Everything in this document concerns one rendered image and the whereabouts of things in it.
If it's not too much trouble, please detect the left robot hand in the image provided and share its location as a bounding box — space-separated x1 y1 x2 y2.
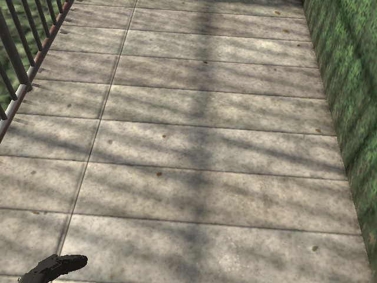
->
18 254 88 283

